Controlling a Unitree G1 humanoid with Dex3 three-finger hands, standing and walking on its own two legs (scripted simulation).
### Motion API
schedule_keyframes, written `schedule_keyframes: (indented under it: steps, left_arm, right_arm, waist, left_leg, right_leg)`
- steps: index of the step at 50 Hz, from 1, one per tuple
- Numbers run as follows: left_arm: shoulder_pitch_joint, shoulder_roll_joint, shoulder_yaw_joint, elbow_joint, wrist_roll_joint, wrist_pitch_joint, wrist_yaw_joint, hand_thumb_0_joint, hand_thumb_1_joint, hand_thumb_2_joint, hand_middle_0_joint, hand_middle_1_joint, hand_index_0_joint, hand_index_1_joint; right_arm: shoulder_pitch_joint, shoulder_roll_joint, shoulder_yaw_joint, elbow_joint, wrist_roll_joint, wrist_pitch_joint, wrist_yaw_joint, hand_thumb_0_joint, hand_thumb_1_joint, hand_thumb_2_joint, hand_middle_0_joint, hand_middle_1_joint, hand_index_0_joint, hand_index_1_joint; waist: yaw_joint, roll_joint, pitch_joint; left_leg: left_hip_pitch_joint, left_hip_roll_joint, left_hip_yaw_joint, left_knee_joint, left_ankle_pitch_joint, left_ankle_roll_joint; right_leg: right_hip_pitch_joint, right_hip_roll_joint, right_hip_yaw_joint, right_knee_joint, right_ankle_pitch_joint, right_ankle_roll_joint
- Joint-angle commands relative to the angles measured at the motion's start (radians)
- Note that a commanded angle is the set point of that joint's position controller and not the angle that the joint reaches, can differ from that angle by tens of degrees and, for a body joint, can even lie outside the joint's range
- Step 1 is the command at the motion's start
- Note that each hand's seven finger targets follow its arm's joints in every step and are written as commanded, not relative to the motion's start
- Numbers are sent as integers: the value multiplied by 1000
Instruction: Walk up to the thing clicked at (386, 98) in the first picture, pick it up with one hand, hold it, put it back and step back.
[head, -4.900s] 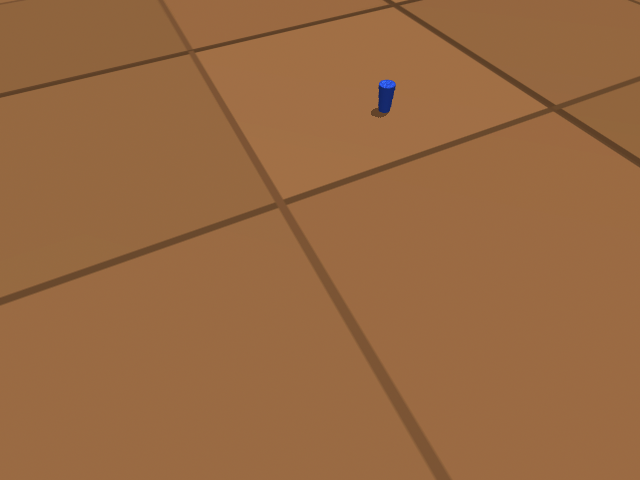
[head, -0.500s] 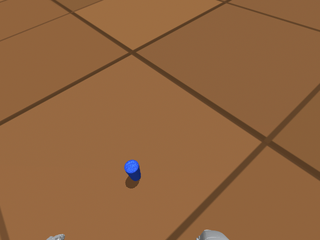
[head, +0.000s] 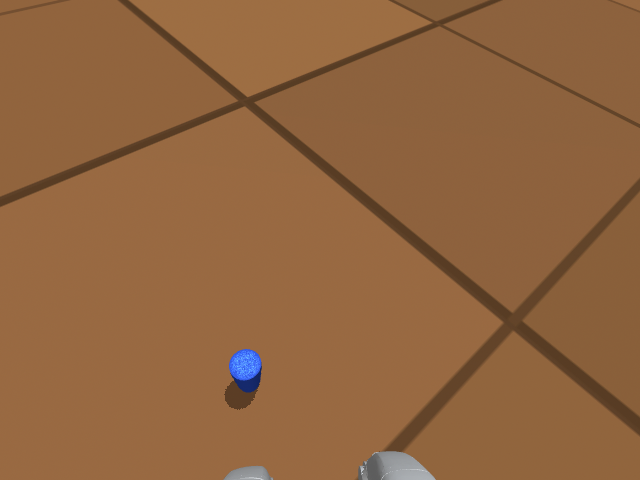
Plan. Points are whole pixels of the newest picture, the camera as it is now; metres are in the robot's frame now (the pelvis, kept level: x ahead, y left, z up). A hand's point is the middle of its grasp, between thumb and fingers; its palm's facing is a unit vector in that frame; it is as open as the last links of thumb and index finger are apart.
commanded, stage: walk up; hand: left
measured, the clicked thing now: (247, 373) +0.46 +0.18 -0.69
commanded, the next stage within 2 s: stand in 2.00 s
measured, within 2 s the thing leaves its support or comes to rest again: neither
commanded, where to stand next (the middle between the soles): +0.12 -0.03 m, yaw +0 degrees
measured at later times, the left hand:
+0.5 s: hand out of the picture +0.11 +0.23 -0.14, palm faces -0.07 -0.93 -0.36, open 7.4 cm
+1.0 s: hand out of the picture +0.13 +0.22 -0.14, palm faces -0.06 -0.95 -0.31, open 7.4 cm
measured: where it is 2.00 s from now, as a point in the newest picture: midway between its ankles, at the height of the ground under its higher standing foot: outside the picture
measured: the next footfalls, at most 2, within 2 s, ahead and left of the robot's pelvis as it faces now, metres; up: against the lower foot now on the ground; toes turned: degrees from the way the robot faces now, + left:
right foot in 0.26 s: +0.08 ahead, -0.14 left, +0.00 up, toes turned -3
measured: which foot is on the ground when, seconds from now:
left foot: down 0.00-1.00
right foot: up 0.00-0.24, down 0.26-1.00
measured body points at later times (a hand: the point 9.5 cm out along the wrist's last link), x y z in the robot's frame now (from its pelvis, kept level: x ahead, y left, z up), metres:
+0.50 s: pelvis +0.01 -0.02 +0.00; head +0.01 -0.03 +0.45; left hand +0.11 +0.28 -0.12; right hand +0.08 -0.32 -0.13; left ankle +0.05 +0.10 -0.73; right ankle +0.04 -0.13 -0.73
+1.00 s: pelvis +0.03 -0.02 +0.02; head +0.04 -0.02 +0.47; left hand +0.13 +0.27 -0.12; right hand +0.09 -0.33 -0.11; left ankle +0.05 +0.10 -0.73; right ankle +0.04 -0.14 -0.73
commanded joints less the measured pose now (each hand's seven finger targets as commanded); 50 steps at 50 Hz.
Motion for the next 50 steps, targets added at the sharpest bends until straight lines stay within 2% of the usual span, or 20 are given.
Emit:
schedule_keyframes:
  steps: [1,5,8,11,12,13,14,15,16,17,18,19,20,22,24,25,29,34,38,50]
  left_arm:
    - [81,146,49,-25,-10,-2,7,0,900,900,-200,-300,-200,-300]
    - [22,123,44,-14,-3,14,7,0,900,900,-200,-300,-200,-300]
    - [-26,117,45,-9,2,14,6,0,900,900,-200,-300,-200,-300]
    - [-8,111,47,18,8,14,7,0,900,900,-200,-300,-200,-300]
    - [-7,122,52,30,13,6,6,0,900,900,-200,-300,-200,-300]
    - [-2,142,57,36,17,-3,8,0,900,900,-200,-300,-200,-300]
    - [-43,193,67,27,28,-14,10,0,900,900,-200,-300,-200,-300]
    - [-133,211,63,6,19,-15,6,0,900,900,-200,-300,-200,-300]
    - [-187,219,58,2,15,-10,3,0,900,900,-200,-300,-200,-300]
    - [-195,182,44,5,14,-6,-1,0,900,900,-200,-300,-200,-300]
    - [-182,149,33,14,10,-5,-3,0,900,900,-200,-300,-200,-300]
    - [-190,137,30,23,7,-6,-3,0,900,900,-200,-300,-200,-300]
    - [-174,135,31,43,9,-5,-4,0,900,900,-200,-300,-200,-300]
    - [-193,140,33,53,13,-5,-9,0,900,900,-200,-300,-200,-300]
    - [-212,135,30,64,13,-3,-11,0,900,900,-200,-300,-200,-300]
    - [-227,132,29,68,12,-2,-12,0,900,900,-200,-300,-200,-300]
    - [-219,126,29,102,9,-4,-14,0,900,900,-200,-300,-200,-300]
    - [-240,125,29,123,10,-6,-14,0,900,900,-200,-300,-200,-300]
    - [-245,117,27,146,10,-6,-13,0,900,900,-200,-300,-200,-300]
    - [-247,109,23,185,5,0,-8,0,900,900,-200,-300,-200,-300]
  right_arm:
    - [18,-279,-67,-50,15,-28,-38,0,-900,-900,200,300,200,300]
    - [-13,-259,-54,-63,13,-21,-49,0,-900,-900,200,300,200,300]
    - [-40,-272,-54,-59,11,-9,-49,0,-900,-900,200,300,200,300]
    - [-87,-280,-51,-58,16,6,-47,0,-900,-900,200,300,200,300]
    - [-99,-263,-42,-57,20,10,-44,0,-900,-900,200,300,200,300]
    - [-101,-219,-27,-51,28,13,-43,0,-900,-900,200,300,200,300]
    - [-81,-185,-15,-48,30,12,-42,0,-900,-900,200,300,200,300]
    - [-70,-167,-7,-27,31,15,-43,0,-900,-900,200,300,200,300]
    - [-76,-191,-18,8,27,19,-48,0,-900,-900,200,300,200,300]
    - [-65,-202,-19,32,24,15,-46,0,-900,-900,200,300,200,300]
    - [-99,-224,-22,44,21,9,-41,0,-900,-900,200,300,200,300]
    - [-135,-234,-23,49,22,5,-35,0,-900,-900,200,300,200,300]
    - [-158,-227,-17,54,20,7,-31,0,-900,-900,200,300,200,300]
    - [-166,-219,-6,75,13,9,-27,0,-900,-900,200,300,200,300]
    - [-179,-215,-3,101,8,8,-24,0,-900,-900,200,300,200,300]
    - [-177,-216,-3,115,6,7,-23,0,-900,-900,200,300,200,300]
    - [-195,-208,5,147,4,2,-21,0,-900,-900,200,300,200,300]
    - [-195,-202,10,178,2,-4,-25,0,-900,-900,200,300,200,300]
    - [-210,-206,11,191,3,-7,-29,0,-900,-900,200,300,200,300]
    - [-233,-202,7,211,7,2,-37,0,-900,-900,200,300,200,300]
  waist:
    - [28,255,-104]
    - [20,202,-119]
    - [13,217,-122]
    - [32,201,-149]
    - [46,159,-159]
    - [58,91,-175]
    - [25,-53,-185]
    - [-3,-80,-142]
    - [-8,-86,-118]
    - [-22,-72,-115]
    - [-14,-34,-109]
    - [-3,-31,-107]
    - [14,-35,-101]
    - [17,-51,-70]
    - [17,-15,-35]
    - [10,2,-36]
    - [25,42,-46]
    - [23,53,-94]
    - [20,75,-130]
    - [17,68,-151]
  left_leg:
    - [180,216,-199,-193,538,121]
    - [129,226,-130,-167,560,146]
    - [70,235,-132,-120,569,152]
    - [48,237,-155,-73,399,148]
    - [13,209,-141,-39,311,114]
    - [-14,185,-131,-3,201,64]
    - [-52,106,-75,67,89,20]
    - [-13,7,-32,67,-111,-20]
    - [98,1,-40,42,-190,-14]
    - [163,17,-70,-53,-138,-6]
    - [197,55,-91,-105,-74,5]
    - [163,87,-116,-127,-43,19]
    - [117,106,-134,-146,-78,29]
    - [75,93,-126,-191,-154,23]
    - [83,75,-116,-219,-154,8]
    - [84,77,-120,-241,-151,3]
    - [83,81,-126,-280,-137,-3]
    - [113,84,-111,-293,-57,-8]
    - [142,100,-106,-298,46,-7]
    - [218,112,-90,-302,175,-11]
  right_leg:
    - [-73,-37,41,-35,85,17]
    - [4,-45,15,-167,136,30]
    - [89,-42,-40,-253,148,23]
    - [173,-30,-58,-402,179,8]
    - [231,-27,-47,-488,245,-5]
    - [280,-82,42,-550,333,-25]
    - [283,-190,209,-593,409,-66]
    - [170,-277,294,-625,378,-150]
    - [49,-289,276,-612,344,-171]
    - [2,-240,217,-598,309,-118]
    - [-27,-188,144,-595,266,-62]
    - [16,-139,99,-587,233,-26]
    - [66,-120,86,-600,179,-18]
    - [77,-126,119,-655,61,-22]
    - [58,-131,133,-697,-7,-22]
    - [67,-130,129,-703,4,-19]
    - [122,-120,113,-728,51,-11]
    - [183,-127,102,-740,143,-6]
    - [231,-124,73,-721,295,0]
    - [253,-127,57,-731,418,13]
